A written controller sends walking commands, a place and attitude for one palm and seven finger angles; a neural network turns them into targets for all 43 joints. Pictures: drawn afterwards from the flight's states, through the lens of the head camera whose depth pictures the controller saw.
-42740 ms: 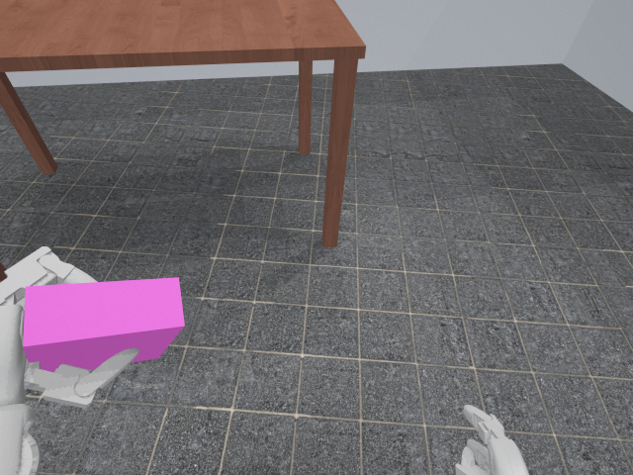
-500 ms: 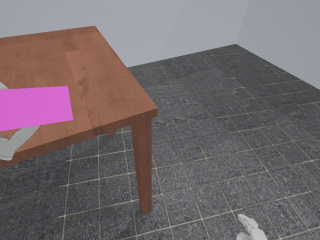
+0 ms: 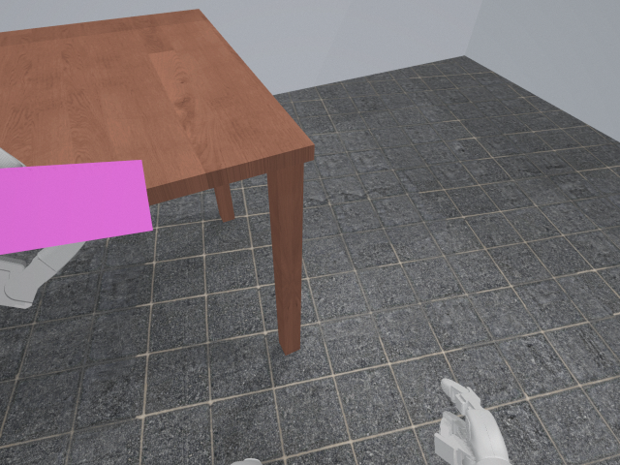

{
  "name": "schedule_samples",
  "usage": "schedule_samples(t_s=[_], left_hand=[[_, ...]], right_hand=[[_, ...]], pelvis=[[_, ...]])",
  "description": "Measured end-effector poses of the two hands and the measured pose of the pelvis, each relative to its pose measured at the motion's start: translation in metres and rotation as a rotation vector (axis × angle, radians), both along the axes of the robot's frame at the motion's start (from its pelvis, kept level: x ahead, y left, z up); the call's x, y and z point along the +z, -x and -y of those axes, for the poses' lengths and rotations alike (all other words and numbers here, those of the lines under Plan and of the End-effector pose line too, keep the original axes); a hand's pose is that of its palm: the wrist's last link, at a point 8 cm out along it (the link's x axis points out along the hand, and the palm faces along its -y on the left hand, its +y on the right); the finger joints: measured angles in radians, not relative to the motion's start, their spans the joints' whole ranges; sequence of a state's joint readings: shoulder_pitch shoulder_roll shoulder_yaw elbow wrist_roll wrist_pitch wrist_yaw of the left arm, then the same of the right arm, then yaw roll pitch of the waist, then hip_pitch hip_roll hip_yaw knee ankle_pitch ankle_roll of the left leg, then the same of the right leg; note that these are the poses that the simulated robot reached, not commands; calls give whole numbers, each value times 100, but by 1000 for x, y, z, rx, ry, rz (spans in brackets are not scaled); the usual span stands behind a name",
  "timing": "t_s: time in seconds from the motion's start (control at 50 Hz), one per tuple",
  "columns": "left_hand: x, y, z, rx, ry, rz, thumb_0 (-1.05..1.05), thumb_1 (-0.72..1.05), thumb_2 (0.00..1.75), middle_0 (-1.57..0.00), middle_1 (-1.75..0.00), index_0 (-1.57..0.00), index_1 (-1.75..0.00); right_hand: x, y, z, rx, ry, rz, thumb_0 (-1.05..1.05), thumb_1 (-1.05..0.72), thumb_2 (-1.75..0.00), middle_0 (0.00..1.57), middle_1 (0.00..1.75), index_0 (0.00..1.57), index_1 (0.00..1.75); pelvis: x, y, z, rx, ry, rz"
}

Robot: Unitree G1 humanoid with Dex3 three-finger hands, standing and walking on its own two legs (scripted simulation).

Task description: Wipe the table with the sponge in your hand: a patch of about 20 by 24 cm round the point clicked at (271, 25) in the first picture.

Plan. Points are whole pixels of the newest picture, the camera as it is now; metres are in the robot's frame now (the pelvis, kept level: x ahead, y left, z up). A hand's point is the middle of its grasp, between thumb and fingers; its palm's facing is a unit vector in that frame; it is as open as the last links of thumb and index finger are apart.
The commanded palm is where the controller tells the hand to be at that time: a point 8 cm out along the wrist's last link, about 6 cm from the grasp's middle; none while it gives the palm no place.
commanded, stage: stop stepping back and stand still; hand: left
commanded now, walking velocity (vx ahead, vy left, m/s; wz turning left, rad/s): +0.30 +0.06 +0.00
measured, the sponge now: (74, 199) +0.24 +0.21 +0.28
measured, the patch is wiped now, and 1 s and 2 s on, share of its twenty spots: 1.00 1.00 1.00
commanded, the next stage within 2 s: stand and wait in 0.62 s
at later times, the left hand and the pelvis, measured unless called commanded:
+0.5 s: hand out of the picture +0.11 +0.23 +0.31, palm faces +0.55 -0.79 -0.26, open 9.3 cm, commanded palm +0.07 +0.28 +0.31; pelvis -0.08 -0.01 +0.01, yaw +2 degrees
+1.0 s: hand out of the picture +0.14 +0.26 +0.30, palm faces +0.54 -0.78 -0.31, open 9.3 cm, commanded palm +0.09 +0.31 +0.31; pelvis -0.06 +0.02 +0.01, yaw +2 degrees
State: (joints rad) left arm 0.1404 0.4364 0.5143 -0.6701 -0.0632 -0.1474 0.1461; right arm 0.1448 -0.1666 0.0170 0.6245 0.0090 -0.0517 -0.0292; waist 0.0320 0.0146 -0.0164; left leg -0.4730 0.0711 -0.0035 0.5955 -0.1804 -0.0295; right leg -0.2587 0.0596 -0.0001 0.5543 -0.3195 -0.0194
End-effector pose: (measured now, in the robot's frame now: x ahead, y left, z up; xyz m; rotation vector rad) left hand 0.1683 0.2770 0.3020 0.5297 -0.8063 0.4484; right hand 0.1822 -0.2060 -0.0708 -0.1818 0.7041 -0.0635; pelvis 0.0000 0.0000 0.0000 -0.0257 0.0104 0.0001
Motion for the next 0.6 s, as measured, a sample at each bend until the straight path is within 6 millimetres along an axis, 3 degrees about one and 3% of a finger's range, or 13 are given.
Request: schedule_samples(t_s=[0.12,0.22,0.3,0.48,0.6], left_hand=[[3,31,11,-49,-1,-37,-1,-47,110,-81,-140,-84,-142],[3,52,-7,-27,13,-2,-1,-47,110,-81,-140,-84,-142],[2,66,-18,39,46,-33,-1,-47,110,-81,-140,-84,-142],[1,96,8,7,34,-26,-1,-47,110,-81,-140,-83,-142],[7,97,3,-3,18,-12,-1,-48,110,-81,-140,-84,-142]], right_hand=[[0,63,16,-57,23,-66,2,-90,-90,20,30,21,30],[-4,101,34,-107,95,-87,2,-90,-90,20,30,21,30],[1,123,37,-126,98,-84,2,-91,-90,20,30,20,30],[-12,132,31,-51,41,-94,2,-90,-90,20,30,21,30],[0,125,27,-55,52,-69,2,-90,-90,20,30,21,30]], pelvis=[[10,28,1,2,-34,19],[5,46,-7,37,-1,20],[11,60,-7,36,-1,28],[7,83,5,36,-19,42],[12,82,3,39,-47,53]])
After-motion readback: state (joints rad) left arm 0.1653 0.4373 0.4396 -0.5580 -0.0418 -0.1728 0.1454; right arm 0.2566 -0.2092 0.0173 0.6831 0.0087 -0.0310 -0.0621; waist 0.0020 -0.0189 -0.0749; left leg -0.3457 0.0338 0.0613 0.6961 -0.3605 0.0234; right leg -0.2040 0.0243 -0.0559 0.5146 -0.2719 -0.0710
